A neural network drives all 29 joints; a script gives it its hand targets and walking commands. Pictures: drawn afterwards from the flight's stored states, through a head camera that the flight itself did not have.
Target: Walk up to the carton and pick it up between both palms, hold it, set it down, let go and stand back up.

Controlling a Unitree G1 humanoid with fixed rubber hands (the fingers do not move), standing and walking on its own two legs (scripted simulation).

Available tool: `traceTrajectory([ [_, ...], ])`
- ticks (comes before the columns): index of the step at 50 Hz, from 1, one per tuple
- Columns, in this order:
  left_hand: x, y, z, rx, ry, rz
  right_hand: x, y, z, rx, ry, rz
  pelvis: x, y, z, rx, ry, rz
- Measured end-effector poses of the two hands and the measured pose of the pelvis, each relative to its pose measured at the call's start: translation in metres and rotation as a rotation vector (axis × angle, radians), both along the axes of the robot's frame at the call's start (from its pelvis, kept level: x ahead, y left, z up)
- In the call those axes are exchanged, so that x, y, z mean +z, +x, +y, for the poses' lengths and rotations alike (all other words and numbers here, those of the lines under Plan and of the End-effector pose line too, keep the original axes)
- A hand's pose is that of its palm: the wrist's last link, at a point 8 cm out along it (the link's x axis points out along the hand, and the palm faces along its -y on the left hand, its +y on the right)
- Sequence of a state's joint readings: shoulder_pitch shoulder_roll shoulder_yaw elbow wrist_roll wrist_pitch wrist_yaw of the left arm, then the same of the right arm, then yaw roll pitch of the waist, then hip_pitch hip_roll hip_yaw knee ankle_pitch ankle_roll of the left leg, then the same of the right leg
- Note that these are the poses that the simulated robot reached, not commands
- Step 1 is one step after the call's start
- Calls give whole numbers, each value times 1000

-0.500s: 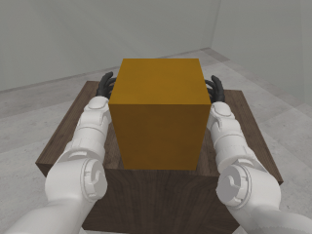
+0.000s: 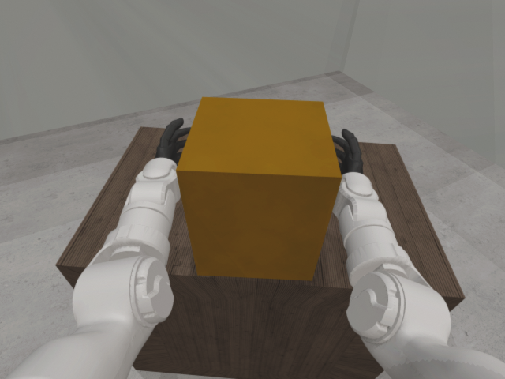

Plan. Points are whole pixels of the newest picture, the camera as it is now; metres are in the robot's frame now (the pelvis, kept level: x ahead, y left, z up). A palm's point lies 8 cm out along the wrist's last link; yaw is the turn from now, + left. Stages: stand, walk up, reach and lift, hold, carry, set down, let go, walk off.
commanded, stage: set down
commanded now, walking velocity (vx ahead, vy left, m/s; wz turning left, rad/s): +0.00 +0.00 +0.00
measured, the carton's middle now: (258, 190) +0.41 -0.01 +0.10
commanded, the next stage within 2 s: none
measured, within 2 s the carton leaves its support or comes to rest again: neither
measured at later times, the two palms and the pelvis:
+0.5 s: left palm (170, 169) +0.43 +0.14 +0.14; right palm (348, 185) +0.39 -0.16 +0.13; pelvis +0.00 +0.00 +0.00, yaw +0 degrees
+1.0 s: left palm (173, 173) +0.43 +0.14 +0.13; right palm (345, 195) +0.39 -0.16 +0.11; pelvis +0.00 +0.00 +0.00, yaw +0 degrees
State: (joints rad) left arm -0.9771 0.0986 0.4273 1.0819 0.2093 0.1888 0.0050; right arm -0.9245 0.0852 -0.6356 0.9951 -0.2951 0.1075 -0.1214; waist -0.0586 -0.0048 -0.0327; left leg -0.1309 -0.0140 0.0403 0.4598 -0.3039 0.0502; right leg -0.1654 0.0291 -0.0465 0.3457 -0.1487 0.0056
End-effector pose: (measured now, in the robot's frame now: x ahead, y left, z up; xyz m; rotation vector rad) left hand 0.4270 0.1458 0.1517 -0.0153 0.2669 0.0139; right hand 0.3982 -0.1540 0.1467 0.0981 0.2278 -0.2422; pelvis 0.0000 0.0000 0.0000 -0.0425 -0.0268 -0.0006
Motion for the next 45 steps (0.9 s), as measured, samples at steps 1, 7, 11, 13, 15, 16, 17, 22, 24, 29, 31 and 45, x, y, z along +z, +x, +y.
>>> traceTrajectory([
  [1, 0, 0, 0, 0, 0, 0, -1, 0, 0, 0, 0, 0, 0, 0, 0, 0, 0, 0],
  [7, -2, 0, 0, -4, 0, 1, -3, -1, 0, -1, -2, 1, 0, 0, 0, 0, 0, 0],
  [11, -4, -1, 0, -5, 1, 3, -5, -2, 0, -1, -3, 3, 0, -1, -1, 0, 1, -1],
  [13, -5, -1, -1, -6, 1, 3, -7, -2, -1, -1, -4, 4, 0, -1, -1, 0, 2, -2],
  [15, -6, -1, -1, -8, 0, 4, -8, -3, -1, -2, -5, 4, 0, -2, -2, 0, 2, -2],
  [16, -7, -1, -1, -8, 0, 5, -9, -3, -1, -2, -6, 5, 0, -2, -2, 0, 2, -2],
  [17, -8, -1, -1, -9, 0, 5, -9, -3, -2, -2, -6, 5, 0, -2, -2, 0, 3, -2],
  [22, -11, -1, -2, -13, 0, 7, -13, -4, -2, -5, -8, 8, 0, -2, -2, 0, 3, -3],
  [24, -12, 0, -2, -15, 0, 7, -15, -5, -2, -6, -9, 7, 0, -2, -2, 0, 2, -2],
  [29, -15, 1, -1, -19, 0, 7, -18, -5, -1, -9, -11, 8, 0, -2, -2, 0, 2, -2],
  [31, -15, 1, -2, -21, 1, 6, -19, -5, -1, -10, -12, 8, 0, -1, -1, 1, 2, -2],
  [45, -24, 5, -3, -36, 14, 10, -32, -5, -2, -16, -23, 17, 0, 1, -1, 1, 2, 1],
])
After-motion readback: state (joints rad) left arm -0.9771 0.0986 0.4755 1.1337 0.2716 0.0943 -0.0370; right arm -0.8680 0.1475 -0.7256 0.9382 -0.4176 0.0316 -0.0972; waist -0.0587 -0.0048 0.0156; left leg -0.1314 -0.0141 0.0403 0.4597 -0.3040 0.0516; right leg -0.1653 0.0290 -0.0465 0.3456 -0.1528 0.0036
